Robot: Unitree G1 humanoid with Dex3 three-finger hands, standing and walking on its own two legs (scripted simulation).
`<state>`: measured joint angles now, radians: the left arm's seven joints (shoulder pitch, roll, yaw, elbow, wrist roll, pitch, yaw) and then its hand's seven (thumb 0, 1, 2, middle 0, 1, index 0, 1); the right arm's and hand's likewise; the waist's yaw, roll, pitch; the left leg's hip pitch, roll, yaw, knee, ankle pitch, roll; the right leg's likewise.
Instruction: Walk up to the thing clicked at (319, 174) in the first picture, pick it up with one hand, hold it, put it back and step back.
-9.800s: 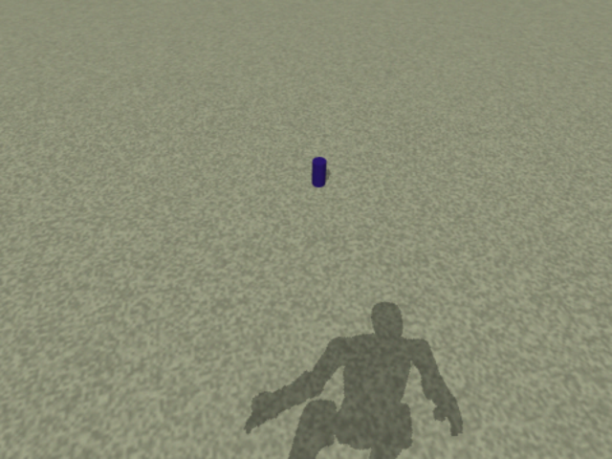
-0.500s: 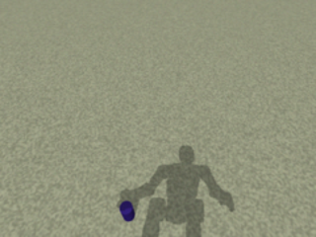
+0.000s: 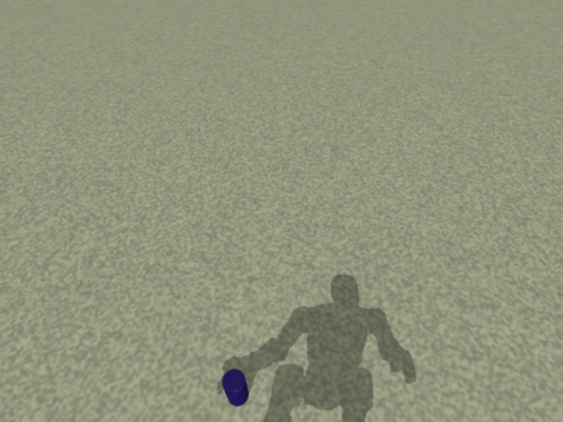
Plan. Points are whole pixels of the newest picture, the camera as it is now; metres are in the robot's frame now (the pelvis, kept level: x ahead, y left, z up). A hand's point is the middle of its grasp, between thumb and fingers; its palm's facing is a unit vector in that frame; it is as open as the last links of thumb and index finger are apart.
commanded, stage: walk up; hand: left
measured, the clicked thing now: (236, 388) +0.40 +0.18 -0.71
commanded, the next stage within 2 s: stand in 0.06 s
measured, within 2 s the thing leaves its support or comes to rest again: neither
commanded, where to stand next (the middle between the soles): +0.05 -0.01 m, yaw -3 degrees
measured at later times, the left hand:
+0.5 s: hand out of the picture +0.09 +0.24 -0.15, palm faces -0.04 -0.94 -0.33, open 7.4 cm
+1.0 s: hand out of the picture +0.09 +0.23 -0.15, palm faces -0.03 -0.94 -0.34, open 7.4 cm
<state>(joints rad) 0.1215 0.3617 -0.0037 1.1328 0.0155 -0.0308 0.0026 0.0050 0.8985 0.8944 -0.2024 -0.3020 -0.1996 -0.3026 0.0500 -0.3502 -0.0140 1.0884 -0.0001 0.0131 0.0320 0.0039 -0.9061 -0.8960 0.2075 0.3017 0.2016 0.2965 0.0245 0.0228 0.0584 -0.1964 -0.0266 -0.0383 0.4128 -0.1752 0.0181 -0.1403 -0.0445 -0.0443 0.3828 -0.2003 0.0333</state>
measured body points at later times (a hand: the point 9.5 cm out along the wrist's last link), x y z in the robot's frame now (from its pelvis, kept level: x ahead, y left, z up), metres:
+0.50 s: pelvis +0.01 -0.01 +0.00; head +0.02 -0.01 +0.45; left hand +0.10 +0.28 -0.13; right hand +0.09 -0.32 -0.13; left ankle +0.03 +0.11 -0.74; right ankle +0.01 -0.14 -0.74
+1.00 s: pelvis +0.01 -0.02 +0.00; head +0.02 -0.02 +0.45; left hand +0.10 +0.28 -0.13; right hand +0.10 -0.32 -0.13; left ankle +0.03 +0.11 -0.74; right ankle +0.01 -0.14 -0.74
